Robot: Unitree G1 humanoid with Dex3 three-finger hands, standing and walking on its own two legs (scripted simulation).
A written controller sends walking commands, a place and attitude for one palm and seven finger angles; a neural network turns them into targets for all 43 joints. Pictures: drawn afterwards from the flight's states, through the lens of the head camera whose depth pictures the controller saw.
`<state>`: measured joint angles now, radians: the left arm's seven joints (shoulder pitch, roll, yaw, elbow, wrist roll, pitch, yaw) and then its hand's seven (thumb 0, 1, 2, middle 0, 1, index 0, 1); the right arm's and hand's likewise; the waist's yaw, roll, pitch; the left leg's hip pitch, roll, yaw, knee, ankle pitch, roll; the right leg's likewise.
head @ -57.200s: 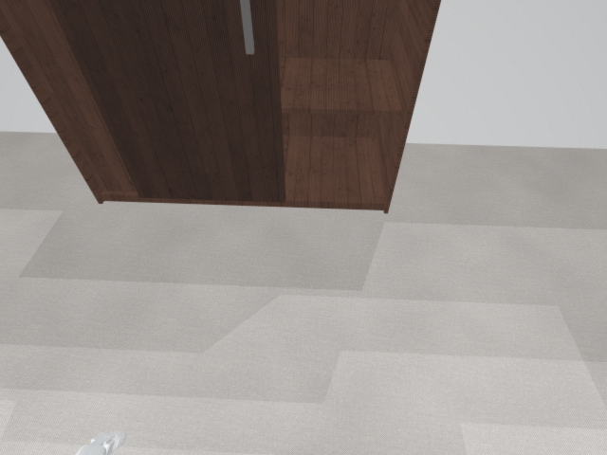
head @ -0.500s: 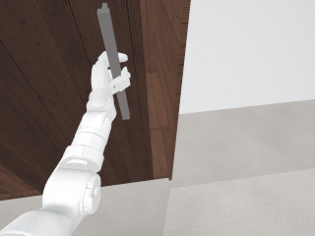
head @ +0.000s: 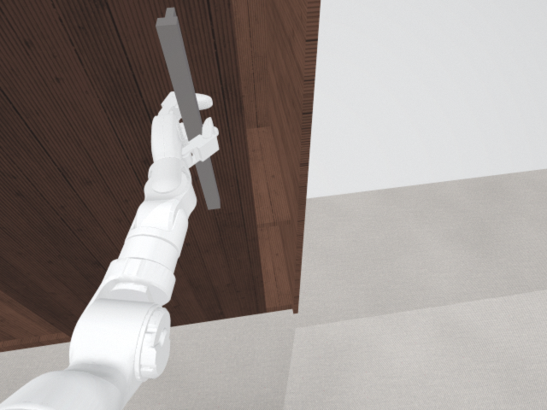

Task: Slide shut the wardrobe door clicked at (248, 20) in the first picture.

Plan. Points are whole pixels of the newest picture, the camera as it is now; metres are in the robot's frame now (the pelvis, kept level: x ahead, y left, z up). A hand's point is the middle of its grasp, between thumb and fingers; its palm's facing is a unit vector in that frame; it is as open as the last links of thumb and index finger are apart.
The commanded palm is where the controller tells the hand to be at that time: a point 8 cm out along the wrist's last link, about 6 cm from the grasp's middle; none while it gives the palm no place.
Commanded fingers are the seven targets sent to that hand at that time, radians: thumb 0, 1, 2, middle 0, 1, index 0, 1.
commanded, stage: grip the handle and tug to test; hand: left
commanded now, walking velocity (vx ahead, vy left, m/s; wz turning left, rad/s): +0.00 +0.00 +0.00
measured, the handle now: (196, 127) +0.51 +0.12 +0.15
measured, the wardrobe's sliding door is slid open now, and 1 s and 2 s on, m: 0.10 0.10 0.10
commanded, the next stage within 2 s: tug the door sideways, standing still in 0.20 s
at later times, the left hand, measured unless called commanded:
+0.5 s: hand (210, 138) +0.46 +0.09 +0.17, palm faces +0.12 -0.99 +0.02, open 5.5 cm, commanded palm +0.44 +0.12 +0.17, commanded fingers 0.00 0.90 0.90 -0.45 -1.40 -0.45 -1.40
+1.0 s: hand (212, 139) +0.47 +0.08 +0.16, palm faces +0.18 -0.98 -0.05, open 5.8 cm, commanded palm +0.44 +0.08 +0.17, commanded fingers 0.00 0.90 0.90 -0.45 -1.40 -0.45 -1.40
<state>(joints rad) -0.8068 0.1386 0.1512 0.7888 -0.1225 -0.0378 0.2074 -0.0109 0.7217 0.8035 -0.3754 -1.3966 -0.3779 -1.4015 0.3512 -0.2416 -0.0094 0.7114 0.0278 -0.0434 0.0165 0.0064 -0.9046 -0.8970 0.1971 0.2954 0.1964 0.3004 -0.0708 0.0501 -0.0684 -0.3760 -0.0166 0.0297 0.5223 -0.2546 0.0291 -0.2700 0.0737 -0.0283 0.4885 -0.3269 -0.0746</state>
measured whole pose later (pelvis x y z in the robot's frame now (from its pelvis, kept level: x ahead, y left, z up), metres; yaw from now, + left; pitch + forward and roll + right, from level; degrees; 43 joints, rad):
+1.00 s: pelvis +0.01 +0.00 +0.00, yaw +6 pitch +7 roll +0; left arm -0.85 0.03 -0.03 0.68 -0.12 0.06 0.31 -0.01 0.74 0.81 -0.38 -1.40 -0.31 -1.40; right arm 0.28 -0.22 -0.01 0.73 0.02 -0.02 0.04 0.01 -0.90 -0.90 0.20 0.30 0.20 0.30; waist -0.01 0.05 -0.05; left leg -0.41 -0.07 -0.05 0.57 -0.28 0.03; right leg -0.27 0.05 -0.08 0.53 -0.38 -0.07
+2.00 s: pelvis +0.02 -0.07 -0.01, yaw +8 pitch -2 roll +2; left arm -0.90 0.17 -0.03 0.58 -0.16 -0.13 0.09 -0.02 0.70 0.87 -0.45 -1.40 -0.30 -1.40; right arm 0.11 -0.24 -0.04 0.69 0.04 -0.05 -0.03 0.01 -0.91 -0.90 0.20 0.30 0.20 0.30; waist 0.06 0.00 0.29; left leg -0.26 0.01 0.00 0.61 -0.31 -0.03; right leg -0.44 0.03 0.03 1.12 -0.46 -0.05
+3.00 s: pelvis +0.21 -0.19 -0.02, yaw +19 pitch -2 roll -1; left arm -0.20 0.02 -0.15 -0.32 0.00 -0.06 0.16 0.01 0.72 0.78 -0.46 -1.40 -0.25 -1.31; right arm 0.04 -0.19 0.01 0.55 0.05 -0.16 0.06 0.01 -0.90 -0.90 0.20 0.30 0.20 0.30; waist 0.16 0.15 0.27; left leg -0.25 0.17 0.09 0.82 -0.39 -0.03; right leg -0.29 -0.01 -0.10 0.70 -0.36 -0.02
